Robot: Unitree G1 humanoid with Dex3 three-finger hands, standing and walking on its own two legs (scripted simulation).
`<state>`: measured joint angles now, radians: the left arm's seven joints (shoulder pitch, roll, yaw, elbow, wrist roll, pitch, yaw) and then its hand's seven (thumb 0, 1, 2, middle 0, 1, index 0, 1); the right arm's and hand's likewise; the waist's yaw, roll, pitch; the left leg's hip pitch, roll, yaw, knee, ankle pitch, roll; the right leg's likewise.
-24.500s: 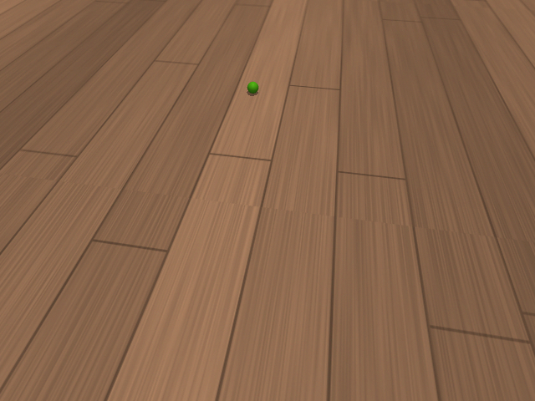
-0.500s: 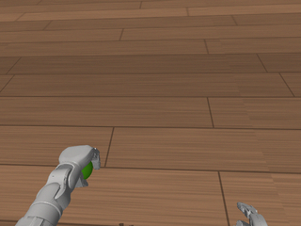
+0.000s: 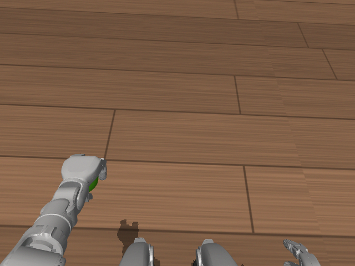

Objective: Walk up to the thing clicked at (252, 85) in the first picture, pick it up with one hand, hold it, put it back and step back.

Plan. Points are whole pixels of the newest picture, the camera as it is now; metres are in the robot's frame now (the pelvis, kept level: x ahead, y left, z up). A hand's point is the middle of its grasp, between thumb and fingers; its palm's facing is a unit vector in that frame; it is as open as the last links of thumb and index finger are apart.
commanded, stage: crouch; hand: left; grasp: from above
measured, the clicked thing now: (83, 178) +0.35 +0.25 -0.12
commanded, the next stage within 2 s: lower in 1.42 s
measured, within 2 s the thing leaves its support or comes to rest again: neither
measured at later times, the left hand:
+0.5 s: hand (103, 197) +0.36 +0.25 -0.35, palm faces -0.48 +0.00 -0.88, open 7.6 cm
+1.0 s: hand (111, 199) +0.39 +0.25 -0.48, palm faces -0.46 -0.03 -0.89, open 7.6 cm
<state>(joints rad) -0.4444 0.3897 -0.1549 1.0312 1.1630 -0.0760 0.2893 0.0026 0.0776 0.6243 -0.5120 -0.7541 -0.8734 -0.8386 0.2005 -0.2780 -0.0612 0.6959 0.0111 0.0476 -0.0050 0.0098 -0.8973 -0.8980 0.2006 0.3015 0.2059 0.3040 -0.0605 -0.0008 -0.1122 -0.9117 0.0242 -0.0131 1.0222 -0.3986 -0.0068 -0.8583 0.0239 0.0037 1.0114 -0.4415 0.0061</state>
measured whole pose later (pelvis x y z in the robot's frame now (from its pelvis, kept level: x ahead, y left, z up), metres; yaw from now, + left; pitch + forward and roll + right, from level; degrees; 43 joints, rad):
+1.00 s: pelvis -0.04 +0.00 -0.29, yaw -6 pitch +38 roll -6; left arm -0.78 0.59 0.09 1.31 1.24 -0.17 0.44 -0.01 0.06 0.62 -0.54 -0.72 -0.92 -0.81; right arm 0.12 -0.25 -0.02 0.76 -0.12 -0.07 0.11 0.01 -0.91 -0.90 0.20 0.30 0.21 0.30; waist -0.16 0.00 -0.14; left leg -2.14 0.04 -0.09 2.14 -0.67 0.00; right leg -2.05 0.06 -0.07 2.10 -0.72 0.01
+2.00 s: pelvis -0.05 +0.00 -0.39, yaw -9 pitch +33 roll -8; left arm -0.85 0.73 0.16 1.47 1.29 -0.24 0.52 -0.02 0.07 0.59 -0.56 -0.69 -0.92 -0.76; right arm 0.07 -0.26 0.07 0.79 -0.18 -0.08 0.14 0.01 -0.91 -0.90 0.20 0.30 0.21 0.30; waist -0.21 -0.06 -0.01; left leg -2.36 0.04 -0.16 2.45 -0.67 -0.02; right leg -2.26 0.08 -0.12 2.39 -0.72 0.01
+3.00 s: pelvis -0.05 +0.01 -0.40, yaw -13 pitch +28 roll -11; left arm -0.90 0.86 0.17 1.66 1.26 -0.23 0.65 -0.03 0.09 0.58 -0.53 -0.71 -0.90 -0.77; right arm 0.03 -0.28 0.21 0.76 -0.25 -0.20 0.24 0.00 -0.90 -0.90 0.20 0.30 0.21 0.30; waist -0.29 -0.13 0.10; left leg -2.36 0.05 -0.24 2.55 -0.71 -0.01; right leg -2.24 0.11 -0.18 2.43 -0.72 0.03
